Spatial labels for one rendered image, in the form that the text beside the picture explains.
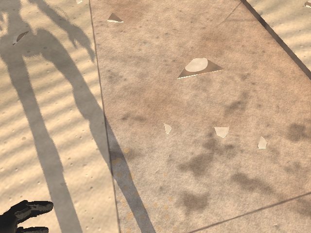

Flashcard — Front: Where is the robot left hand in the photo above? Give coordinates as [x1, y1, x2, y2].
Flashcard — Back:
[0, 200, 53, 233]

